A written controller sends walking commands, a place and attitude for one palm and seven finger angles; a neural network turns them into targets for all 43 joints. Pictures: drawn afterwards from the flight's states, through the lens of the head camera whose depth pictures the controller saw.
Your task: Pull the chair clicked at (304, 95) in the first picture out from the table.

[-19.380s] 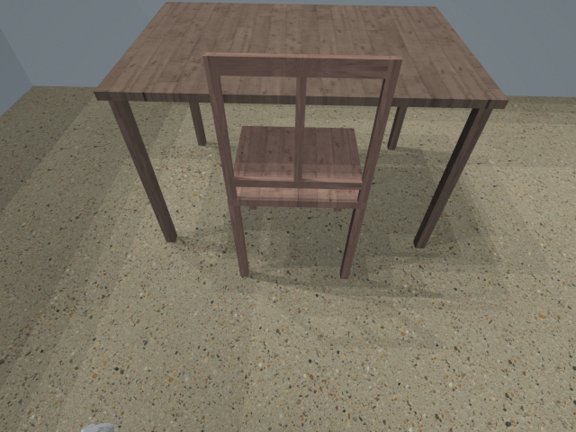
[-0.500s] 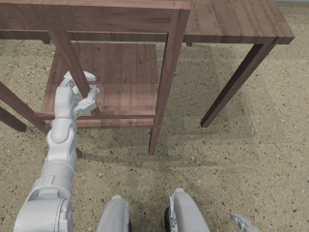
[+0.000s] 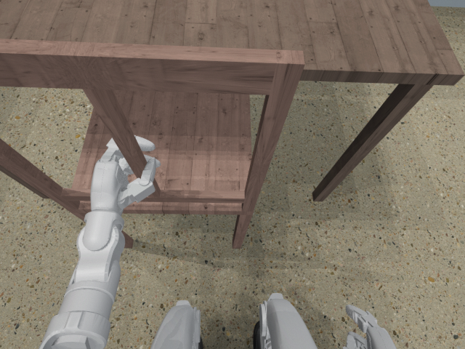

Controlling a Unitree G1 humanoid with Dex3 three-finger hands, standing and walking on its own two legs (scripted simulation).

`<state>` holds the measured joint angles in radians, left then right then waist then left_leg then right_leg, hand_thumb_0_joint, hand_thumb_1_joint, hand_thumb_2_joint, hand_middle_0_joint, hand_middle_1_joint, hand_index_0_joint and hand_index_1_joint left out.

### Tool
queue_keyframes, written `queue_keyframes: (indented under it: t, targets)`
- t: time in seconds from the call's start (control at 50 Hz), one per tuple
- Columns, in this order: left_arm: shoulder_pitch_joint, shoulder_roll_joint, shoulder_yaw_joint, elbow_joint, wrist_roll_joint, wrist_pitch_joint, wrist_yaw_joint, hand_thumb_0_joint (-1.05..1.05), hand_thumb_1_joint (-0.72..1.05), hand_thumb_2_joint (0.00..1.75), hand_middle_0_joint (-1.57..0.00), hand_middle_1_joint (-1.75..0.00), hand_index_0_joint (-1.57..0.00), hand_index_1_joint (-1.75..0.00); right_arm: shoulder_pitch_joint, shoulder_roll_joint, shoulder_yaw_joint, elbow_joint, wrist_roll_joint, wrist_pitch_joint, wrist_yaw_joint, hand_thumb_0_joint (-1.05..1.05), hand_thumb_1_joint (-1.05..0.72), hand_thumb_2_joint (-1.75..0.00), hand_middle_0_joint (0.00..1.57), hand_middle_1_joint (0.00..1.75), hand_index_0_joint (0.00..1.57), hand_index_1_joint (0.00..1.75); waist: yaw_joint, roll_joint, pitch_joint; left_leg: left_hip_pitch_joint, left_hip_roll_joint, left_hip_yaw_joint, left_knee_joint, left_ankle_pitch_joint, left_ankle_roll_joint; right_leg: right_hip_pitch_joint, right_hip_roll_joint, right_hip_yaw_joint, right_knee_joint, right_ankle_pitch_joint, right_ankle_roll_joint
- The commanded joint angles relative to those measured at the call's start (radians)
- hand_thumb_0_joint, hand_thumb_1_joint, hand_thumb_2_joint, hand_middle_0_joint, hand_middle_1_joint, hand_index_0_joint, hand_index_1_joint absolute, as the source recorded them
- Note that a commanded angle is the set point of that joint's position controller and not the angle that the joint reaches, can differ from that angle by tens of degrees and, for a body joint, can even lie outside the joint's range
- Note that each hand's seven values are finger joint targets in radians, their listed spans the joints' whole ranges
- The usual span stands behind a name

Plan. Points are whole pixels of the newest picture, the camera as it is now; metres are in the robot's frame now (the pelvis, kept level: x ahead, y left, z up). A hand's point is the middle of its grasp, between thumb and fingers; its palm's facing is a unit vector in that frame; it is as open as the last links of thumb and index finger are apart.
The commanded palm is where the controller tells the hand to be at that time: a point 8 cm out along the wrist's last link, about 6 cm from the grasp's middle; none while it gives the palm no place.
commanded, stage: step backward, pulling the chair out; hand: left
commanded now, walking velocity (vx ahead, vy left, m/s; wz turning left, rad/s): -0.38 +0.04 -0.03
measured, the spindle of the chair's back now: (134, 155) +0.42 +0.16 +0.04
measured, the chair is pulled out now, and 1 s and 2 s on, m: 0.03 0.13 0.18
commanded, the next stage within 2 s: none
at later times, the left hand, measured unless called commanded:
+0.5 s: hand (149, 183) +0.37 +0.13 +0.03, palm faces -0.02 -0.99 -0.11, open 5.2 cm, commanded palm +0.34 +0.18 +0.03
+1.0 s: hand (166, 239) +0.28 +0.10 +0.03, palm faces -0.05 -0.99 -0.14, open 5.2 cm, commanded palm +0.27 +0.15 +0.04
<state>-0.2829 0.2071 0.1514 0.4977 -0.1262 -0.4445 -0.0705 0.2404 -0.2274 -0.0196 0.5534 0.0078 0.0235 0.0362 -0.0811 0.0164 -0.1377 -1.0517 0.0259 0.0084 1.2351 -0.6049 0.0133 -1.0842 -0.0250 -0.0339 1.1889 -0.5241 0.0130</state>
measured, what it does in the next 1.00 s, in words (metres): rises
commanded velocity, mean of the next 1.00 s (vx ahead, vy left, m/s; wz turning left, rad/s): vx -0.38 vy -0.01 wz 0.01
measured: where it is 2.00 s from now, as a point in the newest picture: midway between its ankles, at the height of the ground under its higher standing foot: outside the picture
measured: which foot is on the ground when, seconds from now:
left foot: down 0.00-1.00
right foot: down 0.00-1.00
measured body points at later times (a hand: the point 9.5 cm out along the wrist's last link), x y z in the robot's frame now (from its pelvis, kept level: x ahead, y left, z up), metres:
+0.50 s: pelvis +0.00 +0.02 +0.10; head +0.11 +0.03 +0.53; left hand +0.37 +0.19 +0.04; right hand +0.07 -0.26 -0.02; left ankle -0.02 +0.11 -0.63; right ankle +0.02 -0.13 -0.63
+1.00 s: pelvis -0.06 +0.00 +0.09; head +0.01 -0.01 +0.54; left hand +0.28 +0.15 +0.04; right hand +0.02 -0.28 -0.02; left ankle -0.02 +0.11 -0.63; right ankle +0.02 -0.13 -0.63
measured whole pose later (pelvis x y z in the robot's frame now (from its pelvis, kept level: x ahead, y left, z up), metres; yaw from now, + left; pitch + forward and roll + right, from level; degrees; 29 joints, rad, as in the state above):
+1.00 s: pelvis -0.06 +0.00 +0.09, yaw -2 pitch +4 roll +0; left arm -0.37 0.16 0.00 0.93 -0.07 -0.23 0.10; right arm 0.23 -0.25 -0.01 0.65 0.05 0.08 -0.13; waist -0.08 -0.01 0.08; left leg -0.44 0.02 0.08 0.59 -0.23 0.01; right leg -0.49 -0.02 -0.03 0.55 -0.14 0.00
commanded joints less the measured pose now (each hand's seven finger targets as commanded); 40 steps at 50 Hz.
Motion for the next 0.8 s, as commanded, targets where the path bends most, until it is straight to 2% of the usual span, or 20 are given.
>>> queue_keyframes:
  t: [0.0, 0.02, 0.04, 0.08, 0.1, 0.18, 0.2, 0.22, 0.28, 0.3, 0.32, 0.36, 0.42, 0.46, 0.5, 0.54, 0.6, 0.68, 0.7, 0.78]
  targets:
    - [-0.359, 0.273, 0.036, -0.318, 0.094, 0.126, 0.131, 0.0, 0.9, 0.9, -0.5, -1.45, -0.5, -1.45, 0.138, -0.129, -0.048, -0.159, 0.038, 0.052, -0.101, 0.0, -0.9, -0.9, 0.2, 0.3, 0.2, 0.3, -0.005, 0.111, -0.599, 0.585, -0.014, -0.005, -0.365, 0.603, 0.004, 0.674, -0.039, 0.07, -0.347, 0.732, -0.046]
    - [-0.253, 0.169, -0.037, -0.18, 0.1, 0.179, 0.135, 0.0, 0.9, 0.9, -0.5, -1.45, -0.5, -1.45, 0.113, -0.12, -0.036, -0.145, 0.045, 0.067, -0.111, 0.0, -0.9, -0.9, 0.2, 0.3, 0.2, 0.3, -0.011, 0.06, -0.481, 0.588, 0.008, -0.026, -0.425, 0.501, 0.0, 0.619, -0.041, 0.042, -0.383, 0.593, -0.033]
    - [-0.231, 0.141, -0.063, -0.108, 0.098, 0.212, 0.145, 0.0, 0.9, 0.9, -0.5, -1.45, -0.5, -1.45, 0.103, -0.123, -0.029, -0.128, 0.048, 0.08, -0.126, 0.0, -0.9, -0.9, 0.2, 0.3, 0.2, 0.3, -0.011, 0.034, -0.399, 0.556, 0.017, -0.033, -0.449, 0.509, 0.011, 0.618, -0.042, 0.041, -0.399, 0.596, -0.028]
    - [-0.239, 0.126, -0.086, 0.004, 0.108, 0.248, 0.161, 0.0, 0.9, 0.9, -0.5, -1.45, -0.5, -1.45, 0.111, -0.128, -0.022, -0.089, 0.044, 0.095, -0.14, 0.0, -0.9, -0.9, 0.2, 0.3, 0.2, 0.3, -0.014, 0.002, -0.335, 0.558, 0.037, -0.035, -0.486, 0.658, 0.011, 0.696, -0.067, 0.049, -0.432, 0.782, -0.023]
    - [-0.281, 0.145, -0.075, 0.021, 0.111, 0.251, 0.164, 0.0, 0.9, 0.9, -0.5, -1.45, -0.5, -1.45, 0.11, -0.135, -0.026, -0.08, 0.044, 0.098, -0.147, 0.0, -0.9, -0.9, 0.2, 0.3, 0.2, 0.3, -0.014, -0.006, -0.339, 0.59, 0.049, -0.042, -0.518, 0.698, 0.002, 0.718, -0.073, 0.042, -0.45, 0.801, -0.023]
    - [-0.378, 0.13, -0.095, 0.156, 0.106, 0.221, 0.167, 0.0, 0.9, 0.9, -0.5, -1.45, -0.5, -1.45, 0.121, -0.138, -0.027, -0.041, 0.034, 0.101, -0.153, 0.0, -0.9, -0.9, 0.2, 0.3, 0.2, 0.3, -0.008, 0.064, -0.327, 0.708, 0.09, -0.043, -0.572, 0.901, -0.008, 0.797, -0.097, 0.061, -0.524, 0.941, -0.02]
    - [-0.379, 0.154, -0.077, 0.181, 0.111, 0.212, 0.17, 0.0, 0.9, 0.9, -0.5, -1.45, -0.5, -1.45, 0.122, -0.144, -0.032, -0.036, 0.031, 0.101, -0.154, 0.0, -0.9, -0.9, 0.2, 0.3, 0.2, 0.3, -0.004, 0.093, -0.329, 0.734, 0.095, -0.042, -0.583, 0.941, -0.012, 0.815, -0.1, 0.065, -0.534, 0.962, -0.023]
    - [-0.37, 0.138, -0.086, 0.211, 0.111, 0.207, 0.168, 0.0, 0.9, 0.9, -0.5, -1.45, -0.5, -1.45, 0.119, -0.138, -0.031, -0.034, 0.031, 0.103, -0.152, 0.0, -0.9, -0.9, 0.2, 0.3, 0.2, 0.3, -0.001, 0.116, -0.32, 0.757, 0.103, -0.042, -0.593, 0.957, -0.015, 0.819, -0.103, 0.068, -0.546, 0.955, -0.026]
    - [-0.356, 0.114, -0.107, 0.238, 0.108, 0.187, 0.159, 0.0, 0.9, 0.9, -0.5, -1.45, -0.5, -1.45, 0.094, -0.141, -0.036, -0.041, 0.029, 0.105, -0.149, 0.0, -0.9, -0.9, 0.2, 0.3, 0.2, 0.3, 0.011, 0.157, -0.284, 0.795, 0.125, -0.066, -0.633, 0.947, -0.018, 0.807, -0.084, 0.056, -0.576, 0.81, -0.029]
    - [-0.337, 0.135, -0.089, 0.241, 0.11, 0.184, 0.161, 0.0, 0.9, 0.9, -0.5, -1.45, -0.5, -1.45, 0.091, -0.146, -0.038, -0.041, 0.027, 0.106, -0.151, 0.0, -0.9, -0.9, 0.2, 0.3, 0.2, 0.3, 0.016, 0.167, -0.282, 0.82, 0.134, -0.076, -0.643, 0.987, -0.015, 0.803, -0.073, 0.054, -0.578, 0.796, -0.027]
    - [-0.325, 0.11, -0.106, 0.233, 0.11, 0.18, 0.157, 0.0, 0.9, 0.9, -0.5, -1.45, -0.5, -1.45, 0.087, -0.143, -0.036, -0.042, 0.024, 0.105, -0.148, 0.0, -0.9, -0.9, 0.2, 0.3, 0.2, 0.3, 0.017, 0.18, -0.279, 0.847, 0.141, -0.086, -0.651, 1.034, -0.015, 0.797, -0.066, 0.05, -0.576, 0.765, -0.028]
    - [-0.302, 0.106, -0.103, 0.214, 0.11, 0.17, 0.152, 0.0, 0.9, 0.9, -0.5, -1.45, -0.5, -1.45, 0.075, -0.14, -0.04, -0.04, 0.015, 0.099, -0.141, 0.0, -0.9, -0.9, 0.2, 0.3, 0.2, 0.3, 0.024, 0.218, -0.278, 0.914, 0.159, -0.088, -0.66, 1.116, -0.01, 0.763, -0.049, 0.047, -0.583, 0.676, -0.024]
    - [-0.248, 0.112, -0.087, 0.182, 0.109, 0.164, 0.147, 0.0, 0.9, 0.9, -0.5, -1.45, -0.5, -1.45, 0.063, -0.14, -0.042, -0.042, 0.005, 0.091, -0.132, 0.0, -0.9, -0.9, 0.2, 0.3, 0.2, 0.3, 0.032, 0.225, -0.275, 0.987, 0.182, -0.092, -0.669, 1.22, -0.009, 0.748, -0.029, 0.039, -0.598, 0.606, -0.023]
    - [-0.237, 0.113, -0.084, 0.157, 0.108, 0.159, 0.146, 0.0, 0.9, 0.9, -0.5, -1.45, -0.5, -1.45, 0.049, -0.139, -0.042, -0.043, 0.003, 0.085, -0.127, 0.0, -0.9, -0.9, 0.2, 0.3, 0.2, 0.3, 0.032, 0.203, -0.262, 0.979, 0.188, -0.079, -0.674, 1.186, -0.009, 0.768, -0.033, 0.041, -0.614, 0.626, -0.025]
    - [-0.226, 0.144, -0.06, 0.163, 0.11, 0.161, 0.152, 0.0, 0.9, 0.9, -0.5, -1.45, -0.5, -1.45, 0.056, -0.146, -0.046, -0.037, 0.003, 0.082, -0.132, 0.0, -0.9, -0.9, 0.2, 0.3, 0.2, 0.3, 0.029, 0.178, -0.264, 0.96, 0.188, -0.07, -0.672, 1.163, -0.017, 0.801, -0.047, 0.05, -0.619, 0.726, -0.032]
    - [-0.251, 0.129, -0.072, 0.164, 0.111, 0.157, 0.153, 0.0, 0.9, 0.9, -0.5, -1.45, -0.5, -1.45, 0.059, -0.142, -0.045, -0.026, 0.004, 0.077, -0.134, 0.0, -0.9, -0.9, 0.2, 0.3, 0.2, 0.3, 0.021, 0.155, -0.265, 0.963, 0.187, -0.056, -0.673, 1.139, -0.022, 0.806, -0.054, 0.052, -0.622, 0.75, -0.033]
    - [-0.258, 0.163, -0.049, 0.185, 0.112, 0.153, 0.161, 0.0, 0.9, 0.9, -0.5, -1.45, -0.5, -1.45, 0.063, -0.147, -0.049, -0.015, 0.006, 0.072, -0.143, 0.0, -0.9, -0.9, 0.2, 0.3, 0.2, 0.3, 0.022, 0.148, -0.272, 0.911, 0.178, -0.041, -0.673, 1.026, -0.026, 0.845, -0.079, 0.07, -0.623, 0.845, -0.039]
    - [-0.276, 0.149, -0.075, 0.214, 0.107, 0.149, 0.17, 0.0, 0.9, 0.9, -0.5, -1.45, -0.5, -1.45, 0.06, -0.138, -0.045, -0.001, 0.018, 0.063, -0.151, 0.0, -0.9, -0.9, 0.2, 0.3, 0.2, 0.3, 0.017, 0.09, -0.284, 0.821, 0.135, -0.016, -0.659, 0.783, -0.038, 0.891, -0.134, 0.108, -0.643, 0.93, -0.057]
    - [-0.266, 0.18, -0.054, 0.219, 0.106, 0.151, 0.174, 0.0, 0.9, 0.9, -0.5, -1.45, -0.5, -1.45, 0.063, -0.148, -0.049, 0.0, 0.021, 0.061, -0.157, 0.0, -0.9, -0.9, 0.2, 0.3, 0.2, 0.3, 0.019, 0.084, -0.292, 0.808, 0.122, -0.016, -0.653, 0.734, -0.041, 0.902, -0.149, 0.122, -0.646, 0.942, -0.066]
    - [-0.288, 0.141, -0.099, 0.24, 0.098, 0.158, 0.181, 0.0, 0.9, 0.9, -0.5, -1.45, -0.5, -1.45, 0.036, -0.144, -0.04, 0.005, 0.03, 0.05, -0.164, 0.0, -0.9, -0.9, 0.2, 0.3, 0.2, 0.3, 0.019, 0.039, -0.266, 0.781, 0.092, -0.02, -0.673, 0.56, -0.035, 0.871, -0.166, 0.126, -0.69, 0.79, -0.062]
